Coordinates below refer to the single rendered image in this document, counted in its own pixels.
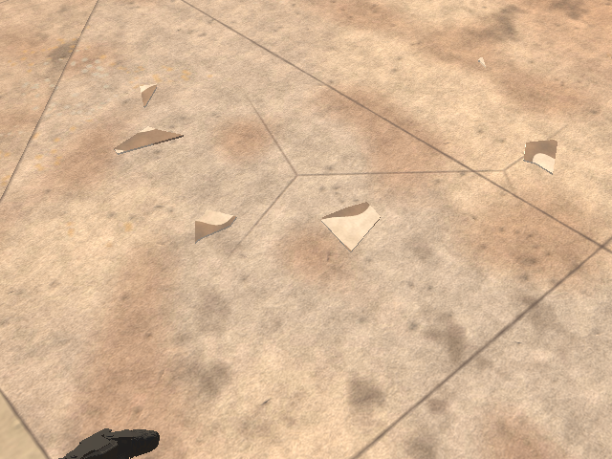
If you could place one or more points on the left robot hand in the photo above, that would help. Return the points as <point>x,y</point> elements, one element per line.
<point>115,445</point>

